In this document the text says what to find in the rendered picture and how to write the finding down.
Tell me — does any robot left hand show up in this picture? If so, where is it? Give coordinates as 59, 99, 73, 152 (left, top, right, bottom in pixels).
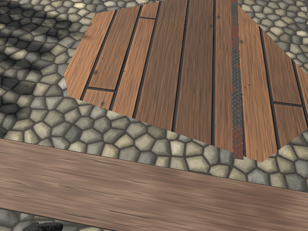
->
22, 221, 64, 231

